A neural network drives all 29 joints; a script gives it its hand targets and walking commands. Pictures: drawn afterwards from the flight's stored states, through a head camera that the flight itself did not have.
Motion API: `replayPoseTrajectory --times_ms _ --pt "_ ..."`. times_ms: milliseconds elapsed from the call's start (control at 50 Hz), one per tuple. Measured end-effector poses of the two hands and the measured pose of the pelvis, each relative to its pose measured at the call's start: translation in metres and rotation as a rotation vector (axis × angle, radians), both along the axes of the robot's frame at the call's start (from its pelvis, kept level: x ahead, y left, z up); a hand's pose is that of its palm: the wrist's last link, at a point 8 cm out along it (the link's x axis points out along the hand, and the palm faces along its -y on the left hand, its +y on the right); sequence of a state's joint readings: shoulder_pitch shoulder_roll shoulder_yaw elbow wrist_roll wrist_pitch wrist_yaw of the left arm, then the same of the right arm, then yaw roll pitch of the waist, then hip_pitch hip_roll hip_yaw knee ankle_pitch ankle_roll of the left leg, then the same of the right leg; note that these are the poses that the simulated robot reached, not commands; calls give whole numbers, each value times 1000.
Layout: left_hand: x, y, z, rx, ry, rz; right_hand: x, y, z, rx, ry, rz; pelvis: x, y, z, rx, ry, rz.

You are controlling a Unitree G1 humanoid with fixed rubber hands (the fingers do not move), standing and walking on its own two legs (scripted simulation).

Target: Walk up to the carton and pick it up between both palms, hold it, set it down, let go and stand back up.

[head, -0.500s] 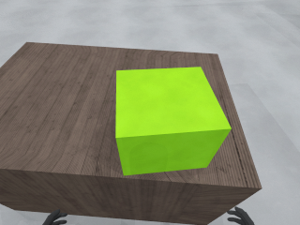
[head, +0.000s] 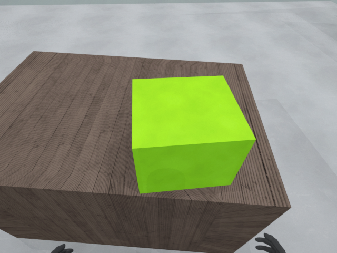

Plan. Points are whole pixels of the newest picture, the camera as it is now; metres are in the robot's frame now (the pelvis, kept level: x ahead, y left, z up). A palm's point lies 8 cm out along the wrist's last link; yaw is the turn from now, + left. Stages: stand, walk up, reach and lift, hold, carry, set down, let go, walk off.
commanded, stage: stand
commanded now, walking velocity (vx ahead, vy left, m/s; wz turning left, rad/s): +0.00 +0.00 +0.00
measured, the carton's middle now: (182, 133) +0.45 +0.00 +0.01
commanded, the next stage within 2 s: none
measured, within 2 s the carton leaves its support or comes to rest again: neither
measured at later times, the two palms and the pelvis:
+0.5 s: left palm out of the picture +0.07 +0.29 -0.10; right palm out of the picture +0.13 -0.25 -0.09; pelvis -0.01 +0.00 +0.00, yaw +0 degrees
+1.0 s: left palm out of the picture +0.06 +0.29 -0.10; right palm out of the picture +0.12 -0.25 -0.09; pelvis -0.02 +0.00 +0.00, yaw +0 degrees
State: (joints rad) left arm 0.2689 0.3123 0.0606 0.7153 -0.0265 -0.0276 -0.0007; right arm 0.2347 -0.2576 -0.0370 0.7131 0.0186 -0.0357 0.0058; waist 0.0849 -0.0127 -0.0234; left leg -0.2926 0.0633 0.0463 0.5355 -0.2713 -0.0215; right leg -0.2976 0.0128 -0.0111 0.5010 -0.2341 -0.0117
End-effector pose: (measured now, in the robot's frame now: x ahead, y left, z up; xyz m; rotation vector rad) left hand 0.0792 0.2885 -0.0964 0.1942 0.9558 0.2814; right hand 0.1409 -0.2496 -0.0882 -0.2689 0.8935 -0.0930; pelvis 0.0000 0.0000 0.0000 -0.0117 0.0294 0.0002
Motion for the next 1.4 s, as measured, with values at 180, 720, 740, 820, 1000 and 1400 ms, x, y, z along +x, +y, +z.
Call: replayPoseTrajectory --times_ms 180,720,740,820,1000,1400 --pt "-4 0 0 1 -4 0 -4 0 1 0 -6 0 -4 0 0 0 -6 0" --pt "-16 0 -1 1 -6 3 -16 -1 0 0 -6 -4 -14 -1 0 1 -20 0" --pt "-16 0 -1 1 -6 4 -16 -1 0 0 -5 -5 -14 -1 0 1 -20 0" --pt "-18 1 -1 2 -3 4 -17 -2 0 0 -3 -6 -15 -1 0 1 -21 0" --pt "-20 1 -2 2 1 6 -20 -2 -1 0 3 -8 -16 -1 0 1 -23 0" --pt "-27 1 -4 0 15 11 -27 -3 -4 -1 20 -14 -19 -1 -1 1 -26 0"
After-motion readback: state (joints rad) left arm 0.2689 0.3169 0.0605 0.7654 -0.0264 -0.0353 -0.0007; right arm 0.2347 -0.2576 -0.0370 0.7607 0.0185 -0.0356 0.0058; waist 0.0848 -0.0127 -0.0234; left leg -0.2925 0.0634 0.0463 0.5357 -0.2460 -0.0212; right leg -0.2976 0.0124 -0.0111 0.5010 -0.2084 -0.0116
